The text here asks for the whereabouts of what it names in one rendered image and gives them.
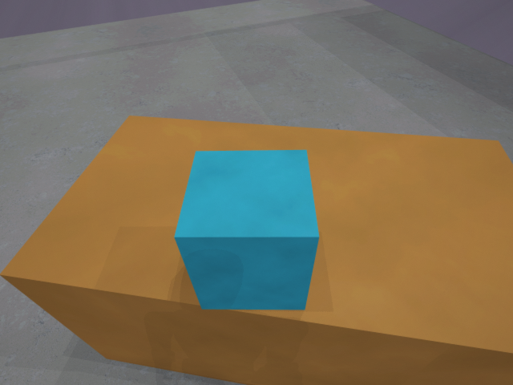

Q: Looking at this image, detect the pedestal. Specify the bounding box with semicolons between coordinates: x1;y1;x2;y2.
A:
0;115;513;385

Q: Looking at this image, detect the carton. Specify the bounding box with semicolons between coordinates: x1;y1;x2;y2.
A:
174;150;319;310

